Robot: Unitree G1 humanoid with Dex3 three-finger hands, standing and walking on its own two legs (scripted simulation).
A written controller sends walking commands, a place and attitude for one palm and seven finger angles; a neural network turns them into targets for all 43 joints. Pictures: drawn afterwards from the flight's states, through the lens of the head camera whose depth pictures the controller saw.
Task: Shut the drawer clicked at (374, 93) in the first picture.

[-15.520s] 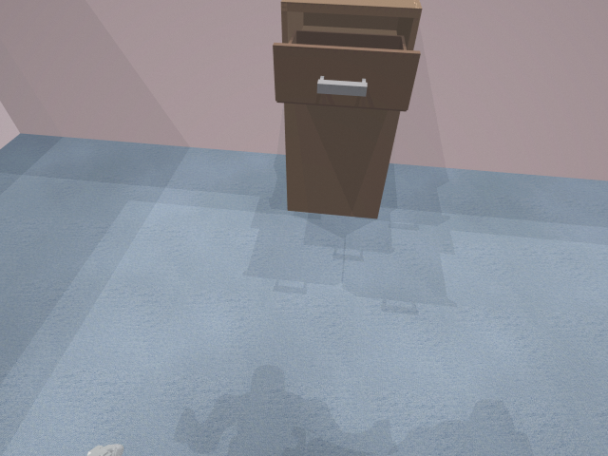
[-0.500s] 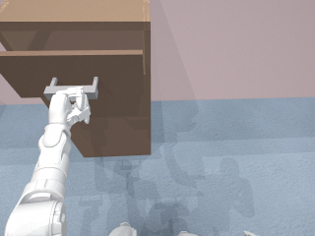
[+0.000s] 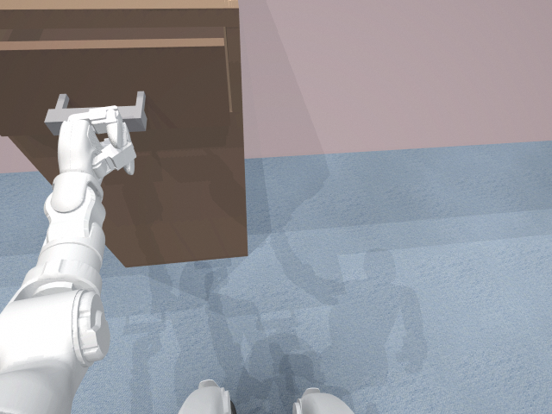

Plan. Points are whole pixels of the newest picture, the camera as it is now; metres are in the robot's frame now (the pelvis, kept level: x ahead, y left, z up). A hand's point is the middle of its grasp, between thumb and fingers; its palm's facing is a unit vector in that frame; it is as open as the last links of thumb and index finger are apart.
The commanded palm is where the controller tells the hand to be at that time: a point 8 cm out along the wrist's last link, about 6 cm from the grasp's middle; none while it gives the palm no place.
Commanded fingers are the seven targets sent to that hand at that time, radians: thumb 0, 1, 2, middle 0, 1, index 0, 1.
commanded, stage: push the drawer shut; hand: left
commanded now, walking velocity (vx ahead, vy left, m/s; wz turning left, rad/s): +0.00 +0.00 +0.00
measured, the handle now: (100, 109) +0.56 +0.24 +0.08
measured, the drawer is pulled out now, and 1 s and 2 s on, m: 0.04 0.00 0.00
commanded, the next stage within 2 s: pull the fist back off the drawer in 0.82 s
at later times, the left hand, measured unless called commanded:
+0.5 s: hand (126, 124) +0.53 +0.19 +0.08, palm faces +0.07 -1.00 -0.02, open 3.2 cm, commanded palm +0.52 +0.24 +0.08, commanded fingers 0.00 0.90 0.90 -1.40 -1.60 -1.40 -1.60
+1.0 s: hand (121, 122) +0.53 +0.20 +0.09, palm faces +0.07 -1.00 -0.04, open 3.3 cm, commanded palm +0.56 +0.23 +0.08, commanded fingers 0.00 0.90 0.90 -1.40 -1.60 -1.40 -1.60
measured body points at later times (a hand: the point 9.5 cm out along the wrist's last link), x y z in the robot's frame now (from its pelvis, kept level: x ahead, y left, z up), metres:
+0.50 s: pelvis +0.00 +0.01 -0.01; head +0.12 +0.03 +0.43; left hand +0.52 +0.25 +0.09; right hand -0.02 -0.26 -0.11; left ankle +0.04 +0.10 -0.69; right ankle -0.02 -0.09 -0.69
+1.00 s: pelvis -0.03 +0.02 -0.02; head +0.11 +0.05 +0.41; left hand +0.52 +0.25 +0.09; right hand -0.07 -0.25 -0.11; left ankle +0.04 +0.10 -0.69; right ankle -0.02 -0.09 -0.69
